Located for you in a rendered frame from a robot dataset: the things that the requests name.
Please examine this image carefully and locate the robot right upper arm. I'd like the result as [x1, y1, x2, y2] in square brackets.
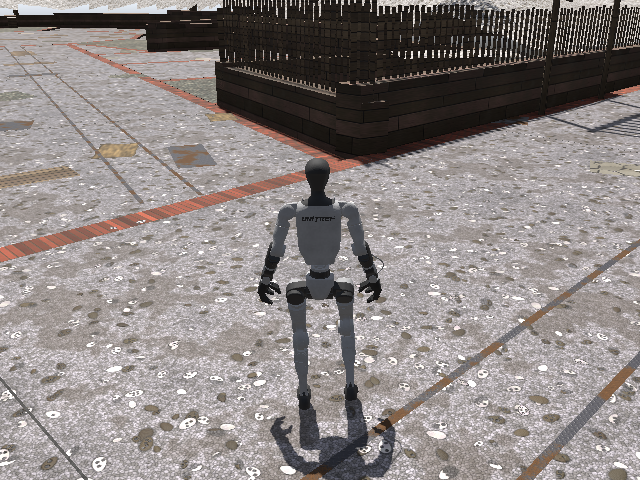
[339, 201, 368, 256]

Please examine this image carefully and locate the left robot shin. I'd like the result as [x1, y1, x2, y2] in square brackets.
[293, 332, 309, 396]

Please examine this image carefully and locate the robot left hand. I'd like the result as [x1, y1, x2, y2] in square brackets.
[257, 281, 281, 305]

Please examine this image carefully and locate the robot left upper arm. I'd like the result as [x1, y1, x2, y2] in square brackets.
[270, 202, 298, 258]

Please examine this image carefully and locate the robot right forearm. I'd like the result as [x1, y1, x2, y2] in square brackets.
[358, 241, 379, 283]

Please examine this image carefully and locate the robot left forearm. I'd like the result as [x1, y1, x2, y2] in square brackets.
[260, 242, 280, 285]

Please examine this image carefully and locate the humanoid robot head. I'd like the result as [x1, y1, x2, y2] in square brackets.
[301, 158, 335, 206]

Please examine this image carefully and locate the robot right hand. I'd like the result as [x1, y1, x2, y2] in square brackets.
[358, 279, 382, 303]

